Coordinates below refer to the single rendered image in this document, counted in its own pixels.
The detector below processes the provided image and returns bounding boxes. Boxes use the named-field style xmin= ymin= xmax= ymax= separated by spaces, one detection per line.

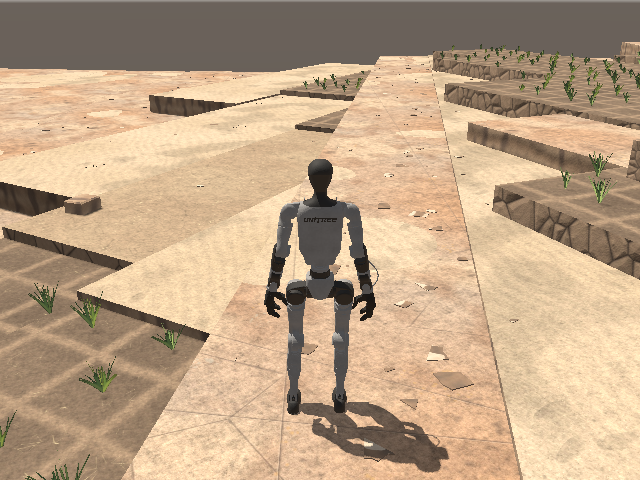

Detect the robot right forearm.
xmin=354 ymin=243 xmax=373 ymax=294

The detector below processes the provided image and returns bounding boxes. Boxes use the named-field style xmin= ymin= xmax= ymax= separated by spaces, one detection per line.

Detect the humanoid robot torso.
xmin=297 ymin=197 xmax=344 ymax=300

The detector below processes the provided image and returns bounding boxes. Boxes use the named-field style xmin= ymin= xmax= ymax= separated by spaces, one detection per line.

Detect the right robot upper arm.
xmin=341 ymin=202 xmax=365 ymax=259

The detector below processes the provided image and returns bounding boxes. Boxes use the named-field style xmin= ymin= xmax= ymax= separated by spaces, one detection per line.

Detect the right robot hand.
xmin=352 ymin=292 xmax=376 ymax=321

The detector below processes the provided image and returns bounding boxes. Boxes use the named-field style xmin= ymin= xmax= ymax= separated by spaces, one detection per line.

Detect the left robot hand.
xmin=264 ymin=290 xmax=288 ymax=318

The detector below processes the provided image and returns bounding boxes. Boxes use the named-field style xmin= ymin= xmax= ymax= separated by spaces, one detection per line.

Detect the left robot foot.
xmin=287 ymin=389 xmax=301 ymax=415

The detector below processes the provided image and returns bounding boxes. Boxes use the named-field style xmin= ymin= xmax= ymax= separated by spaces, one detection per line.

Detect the robot left forearm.
xmin=266 ymin=243 xmax=286 ymax=292

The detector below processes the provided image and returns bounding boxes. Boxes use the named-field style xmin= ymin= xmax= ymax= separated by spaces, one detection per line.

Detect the left robot upper arm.
xmin=275 ymin=202 xmax=300 ymax=258

